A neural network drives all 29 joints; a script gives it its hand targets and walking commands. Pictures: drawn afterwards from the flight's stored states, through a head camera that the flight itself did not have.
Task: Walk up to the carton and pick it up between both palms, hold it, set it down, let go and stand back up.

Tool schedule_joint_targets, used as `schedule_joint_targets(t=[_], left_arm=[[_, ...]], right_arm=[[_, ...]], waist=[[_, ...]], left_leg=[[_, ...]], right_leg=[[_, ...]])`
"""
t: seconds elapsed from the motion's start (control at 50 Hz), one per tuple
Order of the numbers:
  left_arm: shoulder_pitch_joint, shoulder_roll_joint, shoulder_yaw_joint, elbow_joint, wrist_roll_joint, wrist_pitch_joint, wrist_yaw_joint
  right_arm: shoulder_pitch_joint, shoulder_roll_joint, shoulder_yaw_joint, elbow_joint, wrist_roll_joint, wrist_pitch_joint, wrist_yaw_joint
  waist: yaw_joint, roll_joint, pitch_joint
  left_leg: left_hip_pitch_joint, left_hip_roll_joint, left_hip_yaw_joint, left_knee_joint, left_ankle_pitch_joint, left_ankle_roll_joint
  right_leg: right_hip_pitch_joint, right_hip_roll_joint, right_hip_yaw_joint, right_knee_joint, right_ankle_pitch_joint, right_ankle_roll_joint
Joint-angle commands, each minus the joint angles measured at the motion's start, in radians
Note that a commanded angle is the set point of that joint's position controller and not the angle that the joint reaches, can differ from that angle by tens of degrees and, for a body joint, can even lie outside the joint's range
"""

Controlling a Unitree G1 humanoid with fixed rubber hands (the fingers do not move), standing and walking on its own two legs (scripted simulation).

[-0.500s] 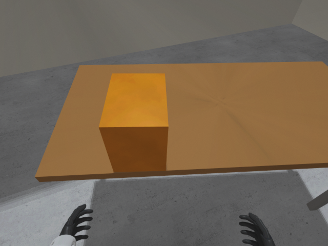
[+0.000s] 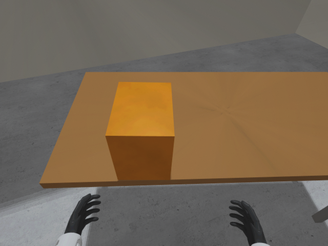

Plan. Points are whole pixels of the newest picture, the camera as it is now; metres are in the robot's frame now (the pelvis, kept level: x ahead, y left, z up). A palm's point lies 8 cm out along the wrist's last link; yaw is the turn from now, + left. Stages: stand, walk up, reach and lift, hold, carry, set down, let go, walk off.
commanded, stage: reach and lift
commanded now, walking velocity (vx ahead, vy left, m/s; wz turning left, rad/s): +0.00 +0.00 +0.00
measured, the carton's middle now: (144, 131) +0.47 +0.08 -0.02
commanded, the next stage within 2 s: none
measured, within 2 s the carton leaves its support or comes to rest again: neither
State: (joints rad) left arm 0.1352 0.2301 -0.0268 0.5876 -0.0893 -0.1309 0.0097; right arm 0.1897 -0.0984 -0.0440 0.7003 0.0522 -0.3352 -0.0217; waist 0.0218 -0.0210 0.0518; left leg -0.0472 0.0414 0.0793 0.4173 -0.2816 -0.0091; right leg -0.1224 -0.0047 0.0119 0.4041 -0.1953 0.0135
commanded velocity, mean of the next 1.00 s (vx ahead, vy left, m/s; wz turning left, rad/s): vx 0.00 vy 0.00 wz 0.00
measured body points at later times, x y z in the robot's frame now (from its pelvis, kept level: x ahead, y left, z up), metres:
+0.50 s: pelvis +0.01 +0.01 +0.00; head +0.00 +0.02 +0.45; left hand +0.22 +0.22 -0.04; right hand +0.22 -0.18 -0.04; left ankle -0.03 +0.12 -0.74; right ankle +0.02 -0.13 -0.74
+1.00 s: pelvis +0.00 +0.01 +0.00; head +0.00 +0.01 +0.45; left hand +0.30 +0.22 +0.01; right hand +0.31 -0.17 +0.01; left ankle -0.03 +0.12 -0.74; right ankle +0.02 -0.13 -0.74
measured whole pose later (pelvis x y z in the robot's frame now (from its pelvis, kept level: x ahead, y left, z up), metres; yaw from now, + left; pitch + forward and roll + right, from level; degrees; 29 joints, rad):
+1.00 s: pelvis +0.00 +0.01 +0.00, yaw +2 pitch -2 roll -1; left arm -0.17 0.18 -0.02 0.63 -0.14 -0.19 0.03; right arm -0.17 -0.10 0.01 0.72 0.16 -0.30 -0.09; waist 0.01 0.00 0.02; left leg -0.11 0.03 0.03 0.44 -0.29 0.00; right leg -0.15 0.00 0.00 0.38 -0.19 0.02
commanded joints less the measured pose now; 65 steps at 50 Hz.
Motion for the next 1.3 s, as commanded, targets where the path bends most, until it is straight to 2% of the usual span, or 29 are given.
schedule_joint_targets(t=[0.0,0.02,0.1,0.18,0.22,0.3,0.44,0.56,0.62,0.68,0.78,0.92,0.96,1.04,1.2,1.28], left_arm=[[-0.078,0.080,0.035,-0.117,0.006,-0.105,0.005],[-0.066,0.081,0.036,-0.110,0.005,-0.120,0.000],[-0.069,0.067,0.020,-0.131,-0.011,-0.180,-0.005],[-0.075,0.067,0.000,-0.147,-0.029,-0.247,0.001],[-0.099,0.067,-0.004,-0.147,-0.037,-0.272,0.007],[-0.080,0.051,-0.011,-0.149,-0.038,-0.314,0.005],[-0.168,0.032,-0.028,-0.122,-0.041,-0.343,0.030],[-0.264,0.035,-0.022,-0.097,-0.067,-0.298,0.042],[-0.336,0.045,-0.011,-0.110,-0.073,-0.275,0.047],[-0.375,0.047,-0.003,-0.133,-0.074,-0.257,0.054],[-0.454,0.041,0.008,-0.097,-0.067,-0.195,0.044],[-0.544,0.026,0.040,-0.129,-0.053,-0.103,0.025],[-0.574,0.022,0.046,-0.106,-0.046,-0.077,0.020],[-0.667,0.035,0.068,-0.123,-0.050,-0.036,0.015],[-0.854,0.049,0.096,-0.077,-0.041,0.014,0.016],[-0.924,0.065,0.116,-0.053,-0.026,0.031,0.017]], right_arm=[[-0.070,-0.074,0.003,-0.090,0.037,-0.083,0.005],[-0.064,-0.075,0.004,-0.089,0.039,-0.097,0.003],[-0.082,-0.084,0.002,-0.103,0.046,-0.152,0.001],[-0.097,-0.079,0.002,-0.123,0.056,-0.199,0.004],[-0.119,-0.075,0.001,-0.119,0.060,-0.212,0.006],[-0.118,-0.063,0.014,-0.108,0.070,-0.243,0.002],[-0.229,-0.065,0.013,-0.084,0.089,-0.251,0.009],[-0.321,-0.067,0.023,-0.116,0.084,-0.190,-0.005],[-0.379,-0.072,0.016,-0.134,0.079,-0.159,-0.015],[-0.406,-0.068,0.022,-0.151,0.085,-0.132,-0.023],[-0.485,-0.073,0.029,-0.127,0.094,-0.068,-0.041],[-0.581,-0.087,0.032,-0.159,0.107,-0.005,-0.071],[-0.617,-0.093,0.028,-0.148,0.104,0.014,-0.075],[-0.702,-0.100,0.031,-0.182,0.111,0.046,-0.087],[-0.855,-0.106,0.027,-0.119,0.131,0.109,-0.102],[-0.929,-0.128,0.033,-0.087,0.149,0.127,-0.110]], waist=[[0.004,0.085,-0.080],[-0.004,0.064,-0.082],[-0.014,0.046,-0.088],[-0.015,0.041,-0.102],[-0.014,0.048,-0.109],[-0.015,0.041,-0.122],[-0.015,0.074,-0.119],[-0.023,0.032,-0.156],[-0.021,0.034,-0.195],[-0.016,0.055,-0.245],[-0.020,0.072,-0.236],[-0.016,0.054,-0.282],[-0.026,0.038,-0.272],[-0.020,0.012,-0.312],[-0.025,0.049,-0.378],[-0.027,0.060,-0.448]], left_leg=[[-0.038,-0.031,-0.012,-0.055,0.306,-0.047],[-0.036,-0.036,-0.013,-0.049,0.322,-0.046],[-0.036,-0.037,-0.025,-0.039,0.354,-0.052],[-0.057,-0.041,-0.032,-0.017,0.363,-0.054],[-0.079,-0.040,-0.034,-0.015,0.332,-0.052],[-0.086,-0.041,-0.048,0.004,0.358,-0.055],[-0.141,-0.039,-0.058,0.004,0.255,-0.054],[-0.181,-0.041,-0.049,-0.011,0.183,-0.038],[-0.178,-0.042,-0.045,-0.017,0.183,-0.037],[-0.163,-0.042,-0.042,-0.010,0.232,-0.043],[-0.143,-0.040,-0.044,-0.024,0.254,-0.047],[-0.096,-0.040,-0.040,-0.024,0.369,-0.052],[-0.094,-0.040,-0.041,-0.028,0.365,-0.048],[-0.110,-0.046,-0.027,-0.033,0.360,-0.039],[-0.123,-0.049,-0.021,-0.030,0.350,-0.039],[-0.115,-0.048,-0.020,-0.009,0.421,-0.045]], right_leg=[[0.089,0.025,0.008,-0.055,0.157,-0.061],[0.099,0.024,0.011,-0.057,0.184,-0.056],[0.109,0.029,0.006,-0.053,0.224,-0.054],[0.114,0.030,0.009,-0.038,0.237,-0.054],[0.108,0.028,0.014,-0.032,0.204,-0.058],[0.117,0.029,0.011,-0.016,0.234,-0.054],[0.054,0.030,0.015,-0.011,0.083,-0.070],[0.083,0.022,0.022,0.002,0.096,-0.058],[0.090,0.024,0.022,0.004,0.106,-0.056],[0.107,0.024,0.021,0.012,0.158,-0.055],[0.106,0.023,0.021,-0.013,0.161,-0.058],[0.145,0.032,0.009,-0.032,0.245,-0.047],[0.148,0.034,0.007,-0.040,0.244,-0.046],[0.168,0.033,0.006,-0.039,0.263,-0.030],[0.169,0.029,0.004,-0.037,0.270,-0.025],[0.183,0.036,-0.004,-0.025,0.338,-0.022]])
